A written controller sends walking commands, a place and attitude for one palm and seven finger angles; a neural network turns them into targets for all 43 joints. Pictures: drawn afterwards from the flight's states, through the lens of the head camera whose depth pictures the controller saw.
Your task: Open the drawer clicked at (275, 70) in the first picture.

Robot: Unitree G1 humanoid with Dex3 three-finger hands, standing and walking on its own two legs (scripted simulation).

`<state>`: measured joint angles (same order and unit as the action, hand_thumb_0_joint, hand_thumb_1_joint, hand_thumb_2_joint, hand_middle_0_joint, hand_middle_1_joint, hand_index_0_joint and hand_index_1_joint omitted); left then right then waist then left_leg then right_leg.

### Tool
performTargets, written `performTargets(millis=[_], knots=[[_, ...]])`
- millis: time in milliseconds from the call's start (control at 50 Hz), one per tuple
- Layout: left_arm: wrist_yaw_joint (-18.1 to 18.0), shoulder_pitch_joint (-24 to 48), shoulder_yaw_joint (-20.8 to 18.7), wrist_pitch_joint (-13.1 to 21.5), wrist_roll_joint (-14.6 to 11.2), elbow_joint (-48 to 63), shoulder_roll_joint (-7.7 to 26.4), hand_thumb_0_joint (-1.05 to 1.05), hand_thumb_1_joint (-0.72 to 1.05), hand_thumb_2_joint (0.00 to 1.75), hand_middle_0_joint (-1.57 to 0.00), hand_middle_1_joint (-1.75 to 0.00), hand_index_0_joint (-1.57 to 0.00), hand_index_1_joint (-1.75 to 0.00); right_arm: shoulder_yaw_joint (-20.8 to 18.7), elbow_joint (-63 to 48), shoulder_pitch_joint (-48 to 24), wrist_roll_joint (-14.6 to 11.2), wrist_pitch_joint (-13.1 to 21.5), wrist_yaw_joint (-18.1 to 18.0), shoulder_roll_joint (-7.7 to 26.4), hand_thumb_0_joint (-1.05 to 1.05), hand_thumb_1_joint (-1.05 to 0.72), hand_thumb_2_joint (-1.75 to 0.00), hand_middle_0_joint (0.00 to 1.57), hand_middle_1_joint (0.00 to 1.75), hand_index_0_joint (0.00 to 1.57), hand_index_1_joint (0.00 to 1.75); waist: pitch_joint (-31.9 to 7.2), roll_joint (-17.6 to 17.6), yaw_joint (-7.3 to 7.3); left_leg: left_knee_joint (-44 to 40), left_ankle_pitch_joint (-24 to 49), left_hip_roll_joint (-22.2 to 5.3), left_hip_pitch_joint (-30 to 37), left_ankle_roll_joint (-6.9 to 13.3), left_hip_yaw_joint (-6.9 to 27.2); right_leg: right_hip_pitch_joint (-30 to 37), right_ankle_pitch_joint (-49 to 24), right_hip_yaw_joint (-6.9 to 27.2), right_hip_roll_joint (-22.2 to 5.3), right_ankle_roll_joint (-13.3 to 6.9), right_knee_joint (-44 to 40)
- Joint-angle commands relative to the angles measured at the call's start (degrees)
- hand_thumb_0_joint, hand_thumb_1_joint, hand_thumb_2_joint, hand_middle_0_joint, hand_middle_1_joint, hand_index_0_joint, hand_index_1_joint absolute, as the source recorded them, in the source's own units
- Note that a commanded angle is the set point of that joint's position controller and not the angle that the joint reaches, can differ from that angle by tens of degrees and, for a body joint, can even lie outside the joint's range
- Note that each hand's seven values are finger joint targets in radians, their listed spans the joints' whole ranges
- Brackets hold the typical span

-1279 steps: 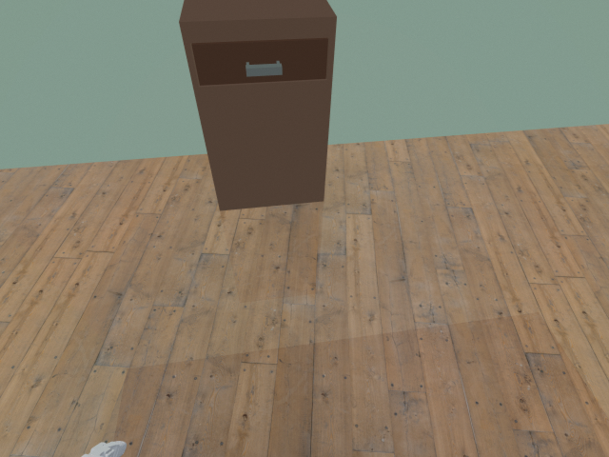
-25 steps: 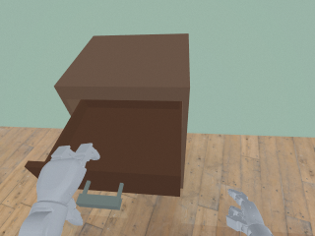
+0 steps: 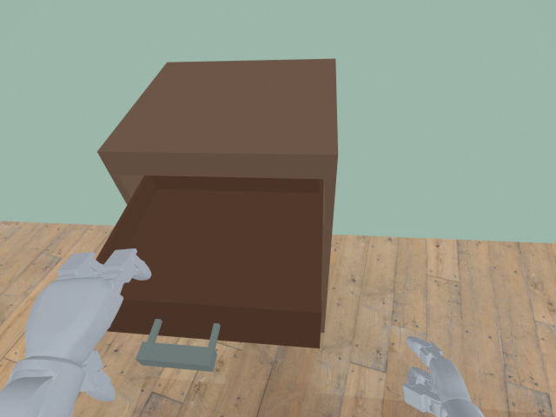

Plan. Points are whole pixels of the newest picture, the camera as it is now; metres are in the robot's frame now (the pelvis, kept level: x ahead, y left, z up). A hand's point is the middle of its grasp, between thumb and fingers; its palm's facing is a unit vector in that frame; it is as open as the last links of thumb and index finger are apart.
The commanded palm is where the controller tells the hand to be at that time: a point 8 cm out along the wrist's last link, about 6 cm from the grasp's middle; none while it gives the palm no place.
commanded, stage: draw the hand back to the body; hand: left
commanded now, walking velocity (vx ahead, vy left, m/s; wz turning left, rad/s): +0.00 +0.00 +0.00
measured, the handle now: (181, 341) +0.24 +0.22 -0.07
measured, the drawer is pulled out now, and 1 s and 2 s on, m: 0.30 0.30 0.30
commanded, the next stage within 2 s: step back with the hand held close in 0.98 s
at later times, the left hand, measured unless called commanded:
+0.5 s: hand (107, 305) +0.19 +0.22 +0.15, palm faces +0.36 -0.84 -0.40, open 11.1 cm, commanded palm +0.13 +0.27 +0.17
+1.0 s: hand (92, 320) +0.17 +0.22 +0.16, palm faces +0.42 -0.81 -0.40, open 7.5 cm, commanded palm +0.11 +0.26 +0.18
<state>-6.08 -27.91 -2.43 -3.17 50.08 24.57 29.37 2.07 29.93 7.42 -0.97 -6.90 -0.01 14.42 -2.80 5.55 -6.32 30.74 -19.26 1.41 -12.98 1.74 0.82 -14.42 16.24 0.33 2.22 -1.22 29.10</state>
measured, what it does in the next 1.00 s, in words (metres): stands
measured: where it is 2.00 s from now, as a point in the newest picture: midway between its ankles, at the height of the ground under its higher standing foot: outside the picture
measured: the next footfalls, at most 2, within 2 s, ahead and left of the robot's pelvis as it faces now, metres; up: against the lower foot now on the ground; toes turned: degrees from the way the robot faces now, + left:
none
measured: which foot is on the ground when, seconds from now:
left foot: down 0.00-1.00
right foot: down 0.00-1.00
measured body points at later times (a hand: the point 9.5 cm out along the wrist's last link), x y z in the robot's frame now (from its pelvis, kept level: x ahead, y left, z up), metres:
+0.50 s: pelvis +0.01 -0.01 +0.01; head +0.00 -0.03 +0.45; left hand +0.16 +0.26 +0.17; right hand +0.21 -0.22 -0.08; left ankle -0.04 +0.10 -0.73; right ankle -0.01 -0.11 -0.73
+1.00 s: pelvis +0.00 -0.02 +0.01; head -0.02 -0.05 +0.45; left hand +0.14 +0.26 +0.18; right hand +0.21 -0.22 -0.07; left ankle -0.04 +0.10 -0.73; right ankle -0.01 -0.11 -0.73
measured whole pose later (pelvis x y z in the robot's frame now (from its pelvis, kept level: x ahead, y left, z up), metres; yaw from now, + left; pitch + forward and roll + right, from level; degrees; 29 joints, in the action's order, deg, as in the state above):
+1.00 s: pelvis +0.00 -0.02 +0.01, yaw +3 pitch -3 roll +0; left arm -6.2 -31.8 -15.3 5.8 -3.7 26.8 18.9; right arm 1.6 35.7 10.0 -1.4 7.2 -4.7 11.8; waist -0.2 3.9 -3.4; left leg 26.1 -16.9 0.9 -6.3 0.1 3.8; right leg -7.0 15.1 -2.6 2.5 -2.7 24.8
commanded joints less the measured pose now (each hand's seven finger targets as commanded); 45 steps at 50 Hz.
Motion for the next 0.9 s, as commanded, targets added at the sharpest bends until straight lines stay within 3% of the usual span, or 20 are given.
performTargets(millis=[0, 20, 40, 60, 100, 140, 180, 200, 300, 320, 380, 460, 500, 580, 640, 760, 800, 880], knots=[[-1.2, 0.62, -8.79, 6.04, -45.66, 8.05, -6.62, 0.0, -0.43, 0.33, -0.29, -1.15, -0.29, -1.15, -1.47, -10.71, -5.28, -0.97, 11.42, -2.6, 1.68, 0.0, -0.9, -0.9, 0.2, 0.3, 0.2, 0.3, -3.31, -9.78, 4.63, -4.32, 17.29, -4.13, 8.04, 0.88, 1.84, 4.85, -11.17, -2.28, -1.25, -0.41, -3.44], [-1.44, -0.59, -9.17, 7.0, -45.57, 8.57, -5.95, 0.0, -0.4, 0.34, -0.29, -1.13, -0.29, -1.13, -1.34, -10.21, -4.47, -0.97, 12.69, -2.94, 1.67, 0.0, -0.9, -0.9, 0.2, 0.3, 0.2, 0.3, -2.78, -7.7, 4.33, -4.52, 17.71, -4.17, 7.83, 0.78, 1.57, 4.75, -10.39, -2.5, -1.93, -0.3, -3.47], [-1.91, -0.53, -12.52, 7.96, -48.84, 12.74, -3.21, 0.0, -0.36, 0.36, -0.29, -1.11, -0.29, -1.11, -1.62, -9.61, -3.83, -0.59, 12.81, -4.02, 2.04, 0.0, -0.9, -0.9, 0.2, 0.3, 0.2, 0.3, -4.37, -8.14, 3.72, -5.28, 20.22, -3.91, 7.86, 0.34, 1.68, 6.91, -13.04, -3.08, -2.61, -0.14, -4.07], [-2.28, 2.34, -14.21, 9.08, -49.93, 16.32, -1.17, 0.0, -0.32, 0.37, -0.29, -1.09, -0.29, -1.09, -1.56, -9.25, -4.06, -0.21, 13.61, -4.71, 2.3, 0.0, -0.9, -0.9, 0.2, 0.3, 0.2, 0.3, -5.29, -7.2, 3.63, -5.51, 20.68, -3.54, 7.91, 0.03, 1.36, 7.97, -14.35, -2.86, -3.21, 0.07, -4.32], [-3.21, 4.38, -17.12, 10.5, -50.85, 18.11, 1.46, 0.0, -0.26, 0.4, -0.28, -1.04, -0.28, -1.04, -1.25, -7.71, -4.41, 0.55, 15.56, -5.51, 2.49, 0.0, -0.9, -0.9, 0.2, 0.3, 0.2, 0.3, -4.17, -2.37, 3.3, -6.04, 19.67, -2.92, 7.16, -0.4, 1.0, 8.09, -14.35, -2.45, -3.34, -0.17, -4.95], [-3.01, 1.85, -15.32, 10.79, -51.49, 17.08, -1.74, 0.0, -0.18, 0.43, -0.28, -1.0, -0.28, -1.0, -0.88, -6.72, -3.47, 0.64, 16.77, -5.45, 1.61, 0.0, -0.9, -0.9, 0.2, 0.3, 0.2, 0.3, -1.16, 0.71, 3.44, -6.51, 21.38, -2.96, 5.98, -0.82, 0.99, 7.5, -15.41, -2.9, -3.83, -0.45, -5.31], [-2.69, 2.48, -15.44, 11.09, -52.0, 17.49, -2.05, 0.0, -0.12, 0.47, -0.27, -0.95, -0.27, -0.95, -0.98, -6.07, -3.36, 0.58, 17.5, -5.1, 1.86, 0.0, -0.9, -0.9, 0.2, 0.3, 0.2, 0.3, 0.03, 3.02, 3.51, -6.72, 22.22, -3.1, 5.77, -1.2, 1.12, 7.51, -16.1, -2.89, -3.91, -0.6, -5.75], [-2.46, 2.93, -15.77, 11.28, -51.99, 16.98, -1.99, 0.0, -0.08, 0.48, -0.27, -0.93, -0.27, -0.93, -1.04, -5.43, -3.45, 0.57, 17.87, -4.89, 2.0, 0.0, -0.9, -0.9, 0.2, 0.3, 0.2, 0.3, 1.46, 2.61, 3.56, -6.78, 22.14, -3.0, 5.04, -1.42, 1.49, 7.35, -16.04, -3.06, -3.62, -0.81, -6.28], [-1.06, -0.76, -15.6, 11.48, -53.11, 13.38, -4.19, 0.0, 0.09, 0.55, -0.26, -0.82, -0.26, -0.82, -2.02, -4.6, -4.11, 0.43, 17.86, -4.09, 2.31, 0.0, -0.9, -0.9, 0.2, 0.3, 0.2, 0.3, -0.47, -3.62, 3.45, -6.62, 24.92, -3.4, 5.32, -1.16, 1.51, 9.02, -19.65, -3.45, -3.53, -0.36, -6.06], [-0.8, -0.98, -15.32, 11.58, -53.21, 13.37, -4.47, 0.0, 0.13, 0.57, -0.25, -0.8, -0.25, -0.8, -2.11, -4.71, -4.32, 0.28, 17.7, -3.97, 2.51, 0.0, -0.9, -0.9, 0.2, 0.3, 0.2, 0.3, -0.46, -3.29, 3.51, -6.76, 24.13, -3.43, 5.42, -1.06, 1.32, 8.8, -19.15, -3.3, -3.64, -0.19, -6.03], [-0.82, -1.58, -17.76, 12.21, -53.46, 14.15, -2.7, 0.0, 0.23, 0.62, -0.25, -0.73, -0.25, -0.73, -2.52, -4.66, -4.99, 0.28, 17.39, -4.14, 2.5, 0.0, -0.9, -0.9, 0.2, 0.3, 0.2, 0.3, -2.95, -5.22, 3.07, -6.69, 23.01, -3.1, 5.5, -0.63, 0.97, 9.88, -19.59, -3.03, -3.86, 0.02, -6.1], [-1.03, -1.79, -19.1, 12.84, -53.39, 17.27, -1.37, 0.0, 0.37, 0.68, -0.24, -0.64, -0.24, -0.64, -2.54, -4.6, -4.94, 0.08, 17.54, -4.27, 2.23, 0.0, -0.9, -0.9, 0.2, 0.3, 0.2, 0.3, -5.19, -1.63, 3.07, -6.48, 23.82, -2.97, 6.68, -0.92, 0.76, 10.14, -19.67, -2.98, -4.05, -0.06, -6.02], [-1.15, -1.08, -19.48, 12.67, -53.47, 17.96, -0.94, 0.0, 0.44, 0.7, -0.23, -0.59, -0.23, -0.59, -2.48, -4.43, -5.4, -0.07, 17.63, -4.34, 2.27, 0.0, -0.9, -0.9, 0.2, 0.3, 0.2, 0.3, -4.22, -0.25, 3.22, -6.54, 23.02, -2.9, 6.53, -1.07, 0.76, 9.51, -18.93, -2.79, -3.92, -0.14, -6.66], [-1.35, -0.68, -19.91, 12.41, -53.8, 15.45, -1.28, 0.0, 0.58, 0.76, -0.22, -0.5, -0.22, -0.5, -2.6, -4.26, -5.51, -0.23, 17.25, -4.72, 2.21, 0.0, -0.9, -0.9, 0.2, 0.3, 0.2, 0.3, -1.47, -4.15, 3.45, -7.1, 19.23, -2.93, 5.83, -0.73, 0.95, 7.74, -15.72, -2.96, -3.83, 0.26, -7.3], [-1.33, -0.55, -20.3, 12.49, -53.91, 13.71, -1.44, 0.0, 0.69, 0.81, -0.22, -0.43, -0.22, -0.43, -2.62, -3.97, -5.62, -0.32, 17.07, -4.95, 2.2, 0.0, -0.9, -0.9, 0.2, 0.3, 0.2, 0.3, 0.27, -3.57, 3.43, -7.24, 17.26, -2.86, 5.41, -0.66, 0.94, 6.8, -13.61, -2.68, -3.82, 0.21, -8.13], [-1.01, -0.05, -19.38, 12.56, -54.0, 13.8, -1.88, 0.0, 0.9, 0.9, -0.2, -0.3, -0.2, -0.3, -2.68, -4.22, -6.08, -0.27, 17.24, -4.84, 2.35, 0.0, -0.9, -0.9, 0.2, 0.3, 0.2, 0.3, -0.69, -3.6, 3.36, -7.09, 16.67, -2.59, 5.85, -0.32, 0.84, 7.08, -13.31, -2.24, -4.02, 0.43, -8.26], [-1.05, 0.8, -19.44, 12.64, -53.92, 14.69, -1.47, 0.0, 0.9, 0.9, -0.2, -0.3, -0.2, -0.3, -2.47, -4.1, -6.27, -0.27, 17.47, -4.73, 2.49, 0.0, -0.9, -0.9, 0.2, 0.3, 0.2, 0.3, -0.31, -1.35, 3.31, -7.48, 16.19, -2.41, 5.52, -0.57, 1.18, 7.17, -12.25, -2.22, -3.92, 0.07, -8.5], [-1.41, 0.17, -20.58, 12.77, -53.92, 15.45, -0.36, 0.0, 0.9, 0.9, -0.2, -0.3, -0.2, -0.3, -2.39, -4.29, -6.1, -0.12, 17.69, -4.81, 2.2, 0.0, -0.9, -0.9, 0.2, 0.3, 0.2, 0.3, -1.67, -2.65, 2.95, -7.58, 16.37, -2.52, 5.98, -0.49, 1.19, 7.97, -12.34, -2.28, -4.01, 0.18, -8.27]])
